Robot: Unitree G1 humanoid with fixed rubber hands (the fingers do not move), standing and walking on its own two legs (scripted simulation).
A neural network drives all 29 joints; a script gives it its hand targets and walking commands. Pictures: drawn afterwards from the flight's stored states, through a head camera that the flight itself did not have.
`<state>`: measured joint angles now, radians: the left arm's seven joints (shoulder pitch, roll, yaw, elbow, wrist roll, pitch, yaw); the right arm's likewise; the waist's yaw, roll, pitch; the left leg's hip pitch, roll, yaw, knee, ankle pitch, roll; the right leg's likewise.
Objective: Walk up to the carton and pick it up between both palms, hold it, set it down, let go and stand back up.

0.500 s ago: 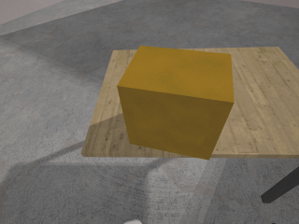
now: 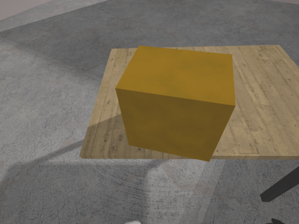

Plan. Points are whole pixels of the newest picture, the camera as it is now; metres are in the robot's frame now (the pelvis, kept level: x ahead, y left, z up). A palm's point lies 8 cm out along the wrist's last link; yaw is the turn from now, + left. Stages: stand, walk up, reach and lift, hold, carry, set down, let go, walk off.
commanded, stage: stand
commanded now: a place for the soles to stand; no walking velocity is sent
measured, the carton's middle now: (174, 104) +0.47 -0.03 +0.05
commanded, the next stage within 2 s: reach and lift in 0.22 s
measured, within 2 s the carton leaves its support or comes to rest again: neither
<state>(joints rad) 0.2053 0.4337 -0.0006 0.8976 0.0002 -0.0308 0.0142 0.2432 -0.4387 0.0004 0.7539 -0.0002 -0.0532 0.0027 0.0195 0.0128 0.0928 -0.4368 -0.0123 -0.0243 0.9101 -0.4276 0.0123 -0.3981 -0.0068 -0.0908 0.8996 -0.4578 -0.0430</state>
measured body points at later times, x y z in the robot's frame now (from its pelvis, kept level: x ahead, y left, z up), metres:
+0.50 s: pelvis -0.03 -0.02 -0.01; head +0.00 +0.00 +0.44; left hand +0.18 +0.27 -0.07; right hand +0.13 -0.30 -0.10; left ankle +0.04 +0.12 -0.69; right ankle +0.02 -0.10 -0.69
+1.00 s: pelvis -0.03 +0.01 +0.02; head -0.05 +0.06 +0.47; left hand +0.18 +0.30 -0.04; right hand +0.13 -0.24 -0.02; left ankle +0.04 +0.12 -0.69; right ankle +0.02 -0.09 -0.69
